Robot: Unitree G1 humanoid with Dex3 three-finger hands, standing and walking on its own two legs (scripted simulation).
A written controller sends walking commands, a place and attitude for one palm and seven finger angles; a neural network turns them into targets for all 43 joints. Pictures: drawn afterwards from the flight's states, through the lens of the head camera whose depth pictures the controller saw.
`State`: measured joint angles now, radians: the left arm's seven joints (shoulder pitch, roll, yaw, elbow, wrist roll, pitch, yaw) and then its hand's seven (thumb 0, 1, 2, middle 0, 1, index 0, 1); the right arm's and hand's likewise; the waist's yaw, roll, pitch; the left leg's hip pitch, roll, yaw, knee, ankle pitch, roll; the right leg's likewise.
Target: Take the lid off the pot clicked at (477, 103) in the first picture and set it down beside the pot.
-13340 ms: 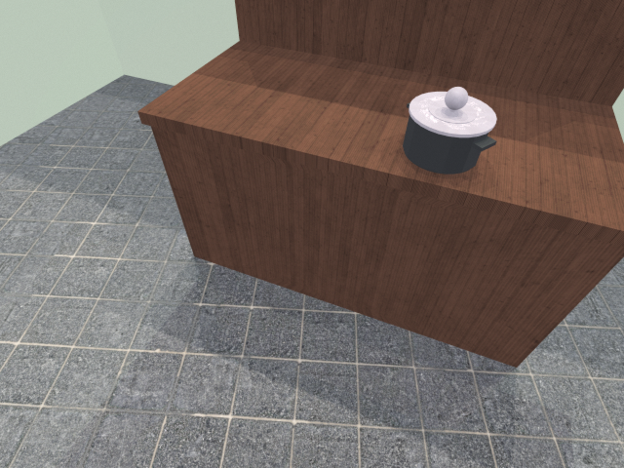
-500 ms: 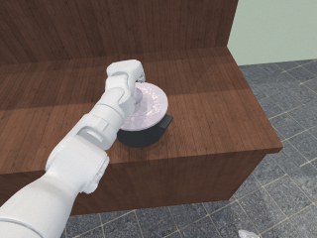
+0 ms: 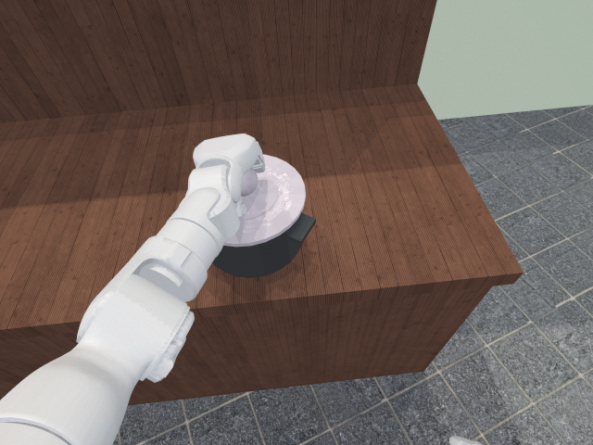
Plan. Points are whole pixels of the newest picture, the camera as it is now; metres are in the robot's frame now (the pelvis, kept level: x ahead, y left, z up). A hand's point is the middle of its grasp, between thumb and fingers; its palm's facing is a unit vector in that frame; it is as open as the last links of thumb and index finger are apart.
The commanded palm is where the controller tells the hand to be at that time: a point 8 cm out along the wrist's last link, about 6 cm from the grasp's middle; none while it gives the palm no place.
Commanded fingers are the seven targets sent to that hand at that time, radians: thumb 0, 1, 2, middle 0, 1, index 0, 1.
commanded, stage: lower the open fingers around the knob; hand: left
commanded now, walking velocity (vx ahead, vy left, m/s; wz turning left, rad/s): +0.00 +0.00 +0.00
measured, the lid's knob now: (241, 180) +0.50 +0.08 +0.07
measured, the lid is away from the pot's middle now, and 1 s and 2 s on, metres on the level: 0.00 0.00 0.00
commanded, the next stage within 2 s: close the fingers and squeeze the knob in 0.18 s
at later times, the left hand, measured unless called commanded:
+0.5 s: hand (240, 189) +0.46 +0.08 +0.09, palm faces -0.31 -0.10 -0.95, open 10.2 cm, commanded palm +0.46 +0.08 +0.15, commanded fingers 0.00 -0.09 1.15 -0.62 -0.64 -0.62 -0.64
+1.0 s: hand (238, 187) +0.46 +0.08 +0.09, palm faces -0.30 -0.10 -0.95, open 8.1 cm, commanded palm +0.46 +0.09 +0.15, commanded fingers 0.00 0.23 0.95 -0.70 -0.96 -0.70 -0.96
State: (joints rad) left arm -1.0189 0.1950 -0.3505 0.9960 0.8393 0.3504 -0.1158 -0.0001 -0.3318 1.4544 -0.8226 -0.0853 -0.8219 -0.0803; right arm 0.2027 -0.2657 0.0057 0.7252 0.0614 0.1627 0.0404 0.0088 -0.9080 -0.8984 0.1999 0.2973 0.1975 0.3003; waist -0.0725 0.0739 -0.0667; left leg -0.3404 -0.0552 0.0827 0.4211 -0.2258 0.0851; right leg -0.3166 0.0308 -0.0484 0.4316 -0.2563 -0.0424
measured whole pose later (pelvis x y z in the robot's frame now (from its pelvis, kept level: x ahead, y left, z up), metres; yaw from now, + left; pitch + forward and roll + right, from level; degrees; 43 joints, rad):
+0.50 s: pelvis +0.00 +0.00 +0.00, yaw +0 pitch +8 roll +0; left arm -1.03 0.20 -0.35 1.03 0.84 0.35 -0.11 0.00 -0.21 1.24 -0.71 -0.34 -0.71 -0.33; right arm 0.22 -0.27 0.00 0.73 0.06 0.16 0.03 0.01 -0.91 -0.90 0.20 0.30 0.20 0.30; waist -0.09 0.08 -0.07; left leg -0.36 -0.05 0.08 0.43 -0.23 0.08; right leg -0.33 0.03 -0.05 0.44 -0.26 -0.04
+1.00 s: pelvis +0.01 +0.00 +0.00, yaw +0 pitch +9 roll +0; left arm -1.00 0.20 -0.35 0.98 0.84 0.36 -0.11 0.00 0.10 1.05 -0.66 -0.87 -0.65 -0.86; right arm 0.21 -0.26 0.00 0.72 0.06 0.16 0.04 0.01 -0.91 -0.90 0.20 0.30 0.20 0.30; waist -0.08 0.08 -0.08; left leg -0.34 -0.05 0.08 0.43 -0.24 0.08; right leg -0.31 0.04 -0.05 0.43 -0.26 -0.04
